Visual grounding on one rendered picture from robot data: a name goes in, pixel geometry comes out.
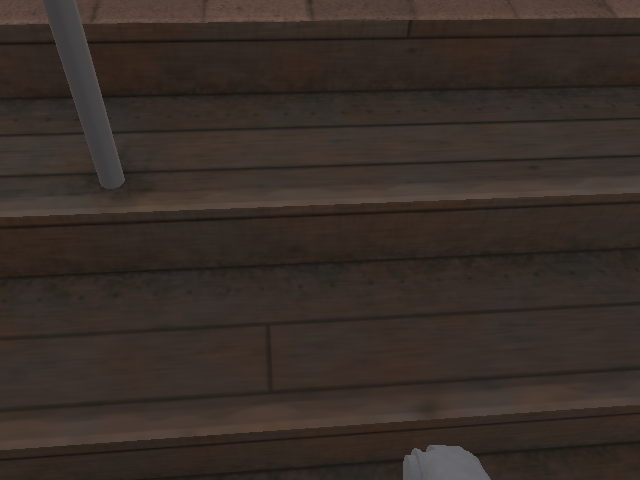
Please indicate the right robot thigh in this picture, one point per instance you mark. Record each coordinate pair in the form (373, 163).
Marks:
(441, 462)

